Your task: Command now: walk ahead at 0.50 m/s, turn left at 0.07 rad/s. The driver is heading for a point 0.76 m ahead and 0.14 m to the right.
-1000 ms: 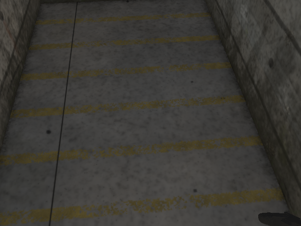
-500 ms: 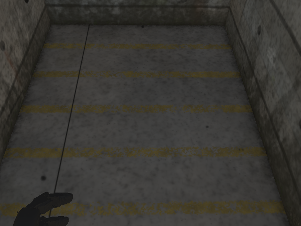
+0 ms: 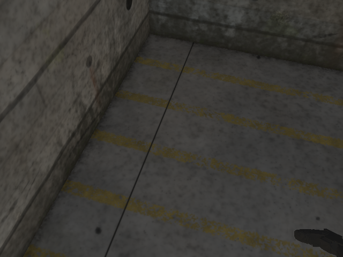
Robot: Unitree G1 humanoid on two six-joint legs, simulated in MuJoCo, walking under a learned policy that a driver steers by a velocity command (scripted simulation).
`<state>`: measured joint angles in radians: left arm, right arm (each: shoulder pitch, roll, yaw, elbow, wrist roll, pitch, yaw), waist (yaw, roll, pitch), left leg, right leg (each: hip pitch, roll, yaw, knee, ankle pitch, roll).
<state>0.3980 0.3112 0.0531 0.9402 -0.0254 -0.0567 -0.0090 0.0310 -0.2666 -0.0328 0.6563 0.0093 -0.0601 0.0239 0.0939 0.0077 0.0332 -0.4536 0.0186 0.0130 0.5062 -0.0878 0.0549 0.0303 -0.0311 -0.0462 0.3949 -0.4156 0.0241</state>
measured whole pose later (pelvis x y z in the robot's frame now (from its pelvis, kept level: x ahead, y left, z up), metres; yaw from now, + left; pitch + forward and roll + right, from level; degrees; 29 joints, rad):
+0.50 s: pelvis +0.27 -0.01 +0.00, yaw +0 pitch +2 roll +2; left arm 0.01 0.27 0.02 0.75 -0.01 -0.09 -0.06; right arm 0.40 -0.30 -0.05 0.91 0.01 -0.04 -0.01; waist -0.09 -0.04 0.02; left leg 0.10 -0.05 0.03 0.24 -0.37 0.02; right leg -0.56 -0.05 0.00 0.51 0.00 -0.03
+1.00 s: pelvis +0.55 -0.02 +0.01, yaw -1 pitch +1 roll -2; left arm 0.34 0.29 0.06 0.93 -0.01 -0.06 -0.01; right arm 0.05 -0.28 -0.03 0.80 0.01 -0.08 0.03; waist 0.08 0.03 0.03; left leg -0.54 0.08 -0.03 0.50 0.01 0.00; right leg 0.04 0.06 -0.03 0.25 -0.30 -0.03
